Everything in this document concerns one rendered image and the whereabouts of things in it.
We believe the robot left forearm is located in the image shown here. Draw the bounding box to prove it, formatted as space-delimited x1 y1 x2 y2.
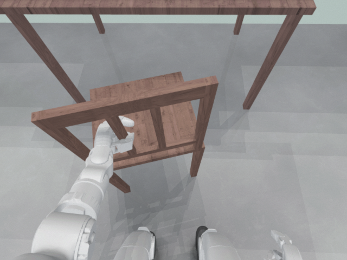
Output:
31 146 113 253

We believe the robot right foot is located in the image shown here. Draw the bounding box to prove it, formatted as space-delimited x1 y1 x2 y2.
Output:
196 226 208 260

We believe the robot left hand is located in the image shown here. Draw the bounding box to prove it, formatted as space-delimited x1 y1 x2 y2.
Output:
94 116 134 154

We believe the chair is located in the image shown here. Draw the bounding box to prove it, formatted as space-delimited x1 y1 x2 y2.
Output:
31 71 219 193

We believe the robot right shin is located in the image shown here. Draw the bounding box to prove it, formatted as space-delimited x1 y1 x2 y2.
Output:
202 229 217 235

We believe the robot right hand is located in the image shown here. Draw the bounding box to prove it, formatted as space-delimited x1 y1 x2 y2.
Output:
264 230 303 260

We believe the table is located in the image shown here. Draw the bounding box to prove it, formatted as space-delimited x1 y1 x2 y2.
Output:
0 0 317 109

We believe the robot left upper arm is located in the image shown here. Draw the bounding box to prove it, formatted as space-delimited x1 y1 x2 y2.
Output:
11 211 97 260

